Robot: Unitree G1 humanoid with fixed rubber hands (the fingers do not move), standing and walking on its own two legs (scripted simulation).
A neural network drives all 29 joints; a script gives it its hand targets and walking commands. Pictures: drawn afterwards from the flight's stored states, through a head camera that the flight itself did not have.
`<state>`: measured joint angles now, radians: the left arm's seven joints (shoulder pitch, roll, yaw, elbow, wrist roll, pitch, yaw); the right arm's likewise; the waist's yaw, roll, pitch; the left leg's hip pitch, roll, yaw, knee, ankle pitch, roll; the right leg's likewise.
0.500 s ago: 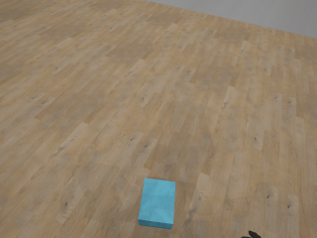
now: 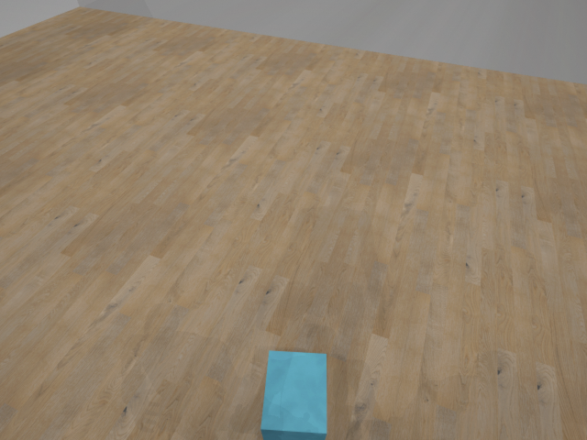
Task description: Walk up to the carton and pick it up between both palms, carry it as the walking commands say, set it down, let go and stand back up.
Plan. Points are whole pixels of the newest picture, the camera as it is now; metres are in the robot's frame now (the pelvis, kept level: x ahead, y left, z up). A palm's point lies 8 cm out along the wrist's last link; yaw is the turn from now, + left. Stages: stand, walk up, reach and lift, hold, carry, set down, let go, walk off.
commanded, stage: walk up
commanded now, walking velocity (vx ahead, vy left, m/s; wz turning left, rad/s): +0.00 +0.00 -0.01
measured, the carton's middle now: (295, 397) +0.39 +0.01 -0.70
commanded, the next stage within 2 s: stand in 0.08 s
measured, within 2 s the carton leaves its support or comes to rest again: neither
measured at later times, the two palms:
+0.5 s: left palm out of the picture +0.15 +0.23 -0.12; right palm out of the picture +0.16 -0.23 -0.12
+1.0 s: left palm (166, 430) +0.18 +0.21 -0.17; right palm out of the picture +0.17 -0.21 -0.17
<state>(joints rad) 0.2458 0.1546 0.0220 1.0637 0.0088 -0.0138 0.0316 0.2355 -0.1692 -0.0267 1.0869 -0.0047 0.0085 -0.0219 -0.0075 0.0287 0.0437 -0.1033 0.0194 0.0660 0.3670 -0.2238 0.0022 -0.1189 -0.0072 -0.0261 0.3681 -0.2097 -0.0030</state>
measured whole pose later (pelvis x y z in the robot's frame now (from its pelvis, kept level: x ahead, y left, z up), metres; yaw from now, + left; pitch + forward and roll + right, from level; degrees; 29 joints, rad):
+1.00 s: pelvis -0.06 +0.00 -0.07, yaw +0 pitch +16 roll +0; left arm -0.15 0.16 0.08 0.48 0.02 0.45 0.00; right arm -0.12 -0.15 -0.09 0.48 0.02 0.44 0.02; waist -0.02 0.00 0.00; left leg -0.88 0.01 0.01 0.99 -0.38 0.01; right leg -0.88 -0.01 -0.01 0.97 -0.36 0.00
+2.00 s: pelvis -0.08 +0.00 -0.13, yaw +1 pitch +46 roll +0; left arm -1.00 0.14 0.33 0.87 0.10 0.06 0.04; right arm -0.96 -0.11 -0.38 0.82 -0.08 0.05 -0.06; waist -0.02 -0.01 -0.11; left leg -1.57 -0.02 -0.02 1.10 -0.33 -0.01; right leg -1.58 0.01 0.02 1.10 -0.31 0.00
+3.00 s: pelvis -0.12 +0.00 -0.38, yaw +0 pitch +43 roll +0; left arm -1.31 0.32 0.09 1.09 -0.18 0.02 0.12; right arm -1.27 -0.27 -0.13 1.05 0.19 0.02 -0.14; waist -0.03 0.00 0.19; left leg -2.27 -0.05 -0.02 2.08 -0.56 -0.02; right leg -2.28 0.05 0.02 2.07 -0.53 0.03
